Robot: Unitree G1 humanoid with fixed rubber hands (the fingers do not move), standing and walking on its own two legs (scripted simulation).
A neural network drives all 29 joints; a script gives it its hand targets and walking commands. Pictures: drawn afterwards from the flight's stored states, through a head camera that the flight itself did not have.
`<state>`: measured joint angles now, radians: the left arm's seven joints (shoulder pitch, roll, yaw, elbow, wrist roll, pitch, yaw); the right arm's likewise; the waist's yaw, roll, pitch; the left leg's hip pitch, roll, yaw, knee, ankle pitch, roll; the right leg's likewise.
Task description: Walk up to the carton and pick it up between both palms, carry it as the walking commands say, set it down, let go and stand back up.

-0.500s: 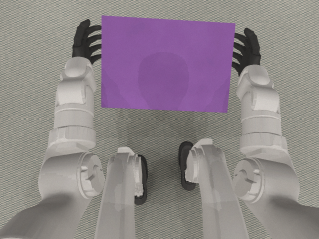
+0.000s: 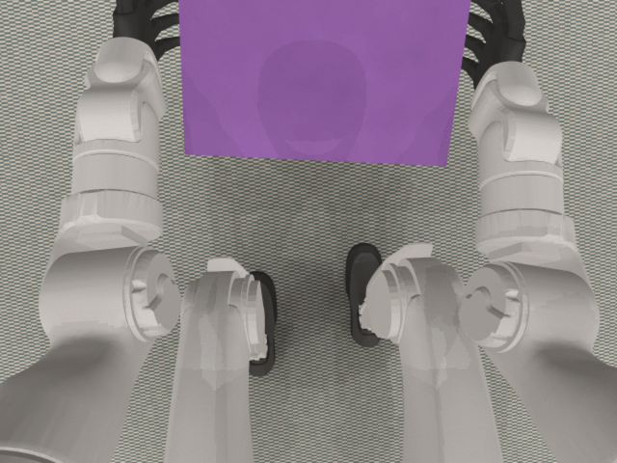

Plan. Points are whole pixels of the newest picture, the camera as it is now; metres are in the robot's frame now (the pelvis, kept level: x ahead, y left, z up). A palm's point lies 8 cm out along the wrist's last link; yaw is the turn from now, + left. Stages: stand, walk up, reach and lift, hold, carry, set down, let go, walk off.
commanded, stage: set down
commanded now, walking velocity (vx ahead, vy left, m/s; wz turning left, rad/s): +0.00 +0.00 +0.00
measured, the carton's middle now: (316, 77) +0.53 -0.02 -0.22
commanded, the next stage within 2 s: none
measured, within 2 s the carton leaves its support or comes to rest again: rests again in 1.18 s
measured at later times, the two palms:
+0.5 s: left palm (172, 58) +0.56 +0.16 -0.21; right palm (465, 68) +0.53 -0.21 -0.20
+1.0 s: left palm (180, 50) +0.57 +0.15 -0.22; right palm (466, 65) +0.54 -0.22 -0.22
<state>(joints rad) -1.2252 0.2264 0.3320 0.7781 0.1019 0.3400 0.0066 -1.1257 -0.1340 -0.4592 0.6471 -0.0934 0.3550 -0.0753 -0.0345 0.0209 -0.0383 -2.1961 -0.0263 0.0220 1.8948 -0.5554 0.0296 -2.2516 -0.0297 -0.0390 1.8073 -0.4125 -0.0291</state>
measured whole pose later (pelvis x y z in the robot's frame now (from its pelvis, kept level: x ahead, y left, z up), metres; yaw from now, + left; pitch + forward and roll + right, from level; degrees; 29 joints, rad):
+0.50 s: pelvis +0.01 +0.00 -0.06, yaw +0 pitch +45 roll -1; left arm -1.36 0.32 0.18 0.92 -0.03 0.27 0.08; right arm -1.26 -0.24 -0.37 0.81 0.03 0.27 -0.10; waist -0.06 0.00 0.15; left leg -2.28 -0.03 0.03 2.12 -0.63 0.04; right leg -2.34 -0.03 -0.03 2.03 -0.47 -0.02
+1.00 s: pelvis +0.00 +0.00 -0.08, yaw +0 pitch +39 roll +0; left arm -1.48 0.36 0.20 1.02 -0.03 0.24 0.01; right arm -1.39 -0.30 -0.34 0.94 0.07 0.23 -0.09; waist -0.05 0.00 0.28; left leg -2.26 -0.01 0.04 2.22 -0.64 0.04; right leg -2.34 -0.01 -0.03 2.13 -0.47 -0.03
